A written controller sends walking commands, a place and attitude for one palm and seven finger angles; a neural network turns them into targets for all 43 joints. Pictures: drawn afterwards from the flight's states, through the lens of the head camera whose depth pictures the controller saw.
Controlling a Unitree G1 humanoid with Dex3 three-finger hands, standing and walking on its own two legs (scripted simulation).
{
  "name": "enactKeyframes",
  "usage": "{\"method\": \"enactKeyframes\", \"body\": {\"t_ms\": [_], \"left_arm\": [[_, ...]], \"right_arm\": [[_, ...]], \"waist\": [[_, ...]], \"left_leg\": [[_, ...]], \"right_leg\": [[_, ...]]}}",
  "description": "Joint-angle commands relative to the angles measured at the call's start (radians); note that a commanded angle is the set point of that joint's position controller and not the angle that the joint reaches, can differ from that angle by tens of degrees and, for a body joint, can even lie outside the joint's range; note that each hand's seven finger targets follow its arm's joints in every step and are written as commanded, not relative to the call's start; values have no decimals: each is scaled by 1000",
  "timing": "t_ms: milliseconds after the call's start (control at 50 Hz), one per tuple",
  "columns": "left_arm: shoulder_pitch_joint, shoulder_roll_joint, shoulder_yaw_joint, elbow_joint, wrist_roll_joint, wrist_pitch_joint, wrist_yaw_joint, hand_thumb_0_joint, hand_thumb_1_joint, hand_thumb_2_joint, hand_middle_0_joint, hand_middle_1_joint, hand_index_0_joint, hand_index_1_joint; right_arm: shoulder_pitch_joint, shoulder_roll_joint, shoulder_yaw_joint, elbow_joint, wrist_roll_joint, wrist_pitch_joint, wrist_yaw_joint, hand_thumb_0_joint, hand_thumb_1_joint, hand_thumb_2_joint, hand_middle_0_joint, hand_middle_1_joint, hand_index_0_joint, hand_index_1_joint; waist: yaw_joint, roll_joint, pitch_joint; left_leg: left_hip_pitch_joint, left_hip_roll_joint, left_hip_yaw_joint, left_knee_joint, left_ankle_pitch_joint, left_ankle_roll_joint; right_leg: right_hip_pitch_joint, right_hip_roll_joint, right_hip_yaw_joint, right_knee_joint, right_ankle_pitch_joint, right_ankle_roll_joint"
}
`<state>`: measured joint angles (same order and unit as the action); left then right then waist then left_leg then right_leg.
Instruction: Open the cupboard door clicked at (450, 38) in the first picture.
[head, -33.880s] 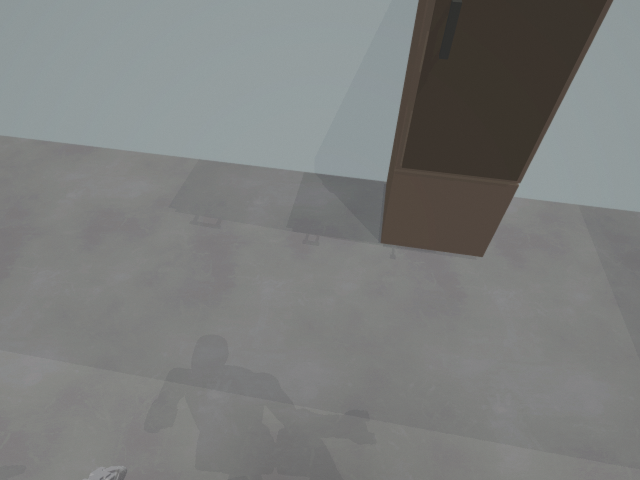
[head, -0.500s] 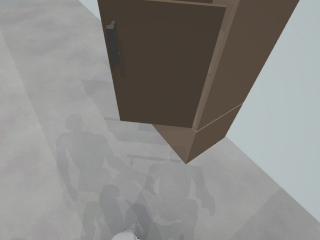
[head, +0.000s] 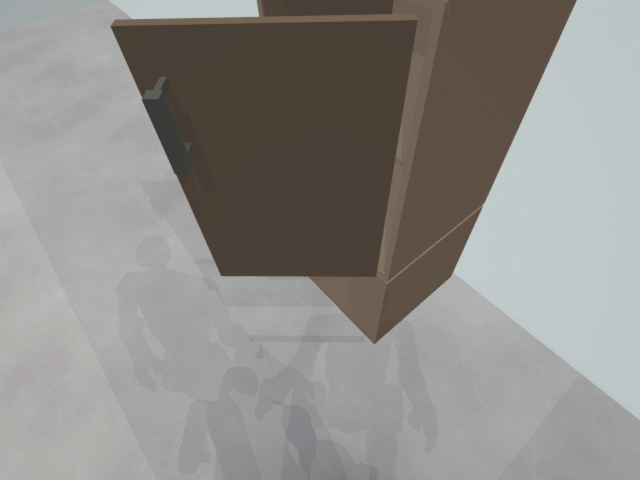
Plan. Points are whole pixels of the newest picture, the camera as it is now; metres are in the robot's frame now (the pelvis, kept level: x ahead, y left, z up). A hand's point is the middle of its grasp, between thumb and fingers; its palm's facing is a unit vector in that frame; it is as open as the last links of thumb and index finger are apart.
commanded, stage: come to a stop and stand still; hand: left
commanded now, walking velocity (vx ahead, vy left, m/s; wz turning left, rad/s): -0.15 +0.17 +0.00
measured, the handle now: (172, 126) +0.56 +0.25 +0.12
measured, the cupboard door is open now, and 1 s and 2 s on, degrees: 49 49 49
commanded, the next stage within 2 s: look again from close up in 0.74 s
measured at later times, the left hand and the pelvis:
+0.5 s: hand out of the picture +0.01 +0.25 -0.16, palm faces +0.03 -0.97 -0.26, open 7.4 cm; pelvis -0.03 +0.05 +0.00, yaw -1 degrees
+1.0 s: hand out of the picture -0.01 +0.22 -0.16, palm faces -0.03 -0.98 -0.21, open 7.4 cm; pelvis -0.03 +0.04 +0.01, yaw -2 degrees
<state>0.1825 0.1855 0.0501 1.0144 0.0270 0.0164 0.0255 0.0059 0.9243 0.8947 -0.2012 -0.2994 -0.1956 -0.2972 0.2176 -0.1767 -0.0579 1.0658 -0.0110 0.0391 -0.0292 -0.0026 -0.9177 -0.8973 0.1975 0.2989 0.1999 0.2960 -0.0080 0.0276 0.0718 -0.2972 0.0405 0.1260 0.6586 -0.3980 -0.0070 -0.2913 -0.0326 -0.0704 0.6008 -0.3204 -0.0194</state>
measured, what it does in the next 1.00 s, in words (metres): steps on the spot: left foot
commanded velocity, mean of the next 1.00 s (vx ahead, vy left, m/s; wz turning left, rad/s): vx -0.01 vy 0.02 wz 0.00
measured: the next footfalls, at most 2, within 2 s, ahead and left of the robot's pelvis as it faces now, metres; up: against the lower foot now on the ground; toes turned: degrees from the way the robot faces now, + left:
left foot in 0.32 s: +0.00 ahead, +0.13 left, +0.00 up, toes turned +3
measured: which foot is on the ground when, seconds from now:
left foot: up 0.00-0.30, down 0.32-1.00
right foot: down 0.00-1.00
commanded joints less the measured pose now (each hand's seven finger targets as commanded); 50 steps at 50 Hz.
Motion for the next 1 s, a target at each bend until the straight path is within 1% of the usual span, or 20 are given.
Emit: {"method": "enactKeyframes", "body": {"t_ms": [0,40,60,160,220,240,260,280,300,320,340,360,400,420,480,520,620,660,740,980], "left_arm": [[95,155,26,-25,-8,-19,26,0,900,900,-200,-300,-200,-300],[68,154,28,-39,-11,-21,27,0,900,900,-200,-300,-200,-300],[64,155,29,-44,-10,-21,26,0,900,900,-200,-300,-200,-300],[77,168,36,-35,-4,-23,23,0,900,900,-200,-300,-200,-300],[51,170,36,-30,-2,-20,19,0,900,900,-200,-300,-200,-300],[83,195,24,-51,0,-40,68,0,900,900,-200,-300,-200,-300],[89,212,21,-97,-9,-35,57,0,900,900,-200,-300,-200,-300],[75,175,13,-97,-16,-27,49,0,900,900,-200,-300,-200,-300],[62,128,3,-103,-13,-16,42,0,900,900,-200,-300,-200,-300],[81,100,-2,-112,-10,-13,41,0,900,900,-200,-300,-200,-300],[60,98,-10,-113,-3,-3,35,0,900,900,-200,-300,-200,-300],[66,95,-17,-110,-4,4,29,0,900,900,-200,-300,-200,-300],[84,93,-25,-99,-4,5,16,0,900,900,-200,-300,-200,-300],[103,98,-26,-93,-6,2,10,0,900,900,-200,-300,-200,-300],[99,108,-32,-90,-5,-4,3,0,900,900,-200,-300,-200,-300],[109,104,-34,-87,-3,-8,1,0,900,900,-200,-300,-200,-300],[133,105,-37,-64,-4,-19,2,0,900,900,-200,-300,-200,-300],[133,101,-40,-53,-4,-20,1,0,900,900,-200,-300,-200,-300],[145,100,-42,-26,-8,-27,3,0,900,900,-200,-300,-200,-300],[143,81,-46,34,-14,-33,9,0,900,900,-200,-300,-200,-300]], "right_arm": [[0,-67,-19,-63,9,16,-5,0,-900,-900,200,300,200,300],[-12,-71,-16,-56,9,17,1,0,-900,-900,200,300,200,300],[-17,-70,-15,-58,7,18,5,0,-900,-900,200,300,200,300],[-30,-57,-6,-65,8,8,13,0,-900,-900,200,300,200,300],[17,-47,-3,-52,7,-1,12,0,-900,-900,200,300,200,300],[15,-107,-10,-146,13,-40,14,0,-900,-900,200,300,200,300],[27,-81,-9,-164,8,-42,13,0,-900,-900,200,300,200,300],[32,-103,-5,-174,5,-35,12,0,-900,-900,200,300,200,300],[52,-117,1,-195,-6,-39,13,0,-900,-900,200,300,200,300],[35,-140,3,-205,-14,-35,12,0,-900,-900,200,300,200,300],[28,-139,5,-216,-13,-39,12,0,-900,-900,200,300,200,300],[16,-150,10,-220,-11,-40,8,0,-900,-900,200,300,200,300],[-1,-147,18,-232,-11,-43,4,0,-900,-900,200,300,200,300],[-14,-148,21,-235,-9,-46,5,0,-900,-900,200,300,200,300],[7,-154,21,-228,-7,-47,13,0,-900,-900,200,300,200,300],[20,-153,22,-213,-9,-53,14,0,-900,-900,200,300,200,300],[41,-142,29,-177,-8,-65,13,0,-900,-900,200,300,200,300],[49,-143,31,-160,-7,-66,13,0,-900,-900,200,300,200,300],[65,-135,38,-118,-5,-74,11,0,-900,-900,200,300,200,300],[107,-99,52,-13,0,-77,4,0,-900,-900,200,300,200,300]], "waist": [[34,-232,-129],[31,-180,-126],[33,-184,-130],[53,-215,-149],[24,-197,-139],[-15,-45,-279],[-1,-21,-297],[-8,10,-260],[-7,88,-209],[14,65,-132],[6,170,-57],[12,201,-5],[26,149,31],[32,99,4],[13,-26,29],[13,-7,20],[12,-30,-24],[10,-34,-5],[11,-26,-42],[12,-41,-22]], "left_leg": [[-163,-34,-141,418,-202,-28],[-201,-35,-153,454,-132,-43],[-192,-31,-151,428,-112,-48],[-117,-44,-105,165,-83,-52],[-5,-45,-74,-56,19,-46],[16,-42,-46,-137,66,-45],[62,-34,-59,-183,166,-1],[115,13,-76,-187,233,13],[105,92,-145,-197,391,42],[52,140,-164,-184,458,68],[22,138,-219,-238,518,80],[-4,151,-246,-280,514,94],[-34,136,-231,-311,391,104],[-23,119,-220,-305,304,97],[-49,80,-224,-366,-28,70],[-33,79,-227,-390,-31,70],[13,73,-212,-394,16,69],[6,74,-213,-405,5,66],[51,68,-193,-381,107,62],[69,61,-155,-343,195,50]], "right_leg": [[204,-339,270,-179,1017,-216],[239,-303,206,-181,966,-187],[231,-294,185,-188,916,-176],[282,-265,175,-192,827,-165],[216,-240,164,-178,660,-140],[329,-260,275,-3,1111,-105],[287,-208,176,32,863,-73],[177,-164,139,13,579,-50],[99,-99,68,10,320,-23],[56,-62,45,-19,197,-14],[24,-30,16,8,70,-4],[7,-8,12,21,-34,4],[17,-10,28,6,-31,0],[32,-15,45,-32,19,-1],[24,-31,87,-111,41,-6],[21,-32,89,-113,66,-5],[38,-49,106,-142,90,-4],[30,-51,108,-150,83,-3],[55,-64,116,-158,131,-4],[75,-78,124,-182,158,-7]]}}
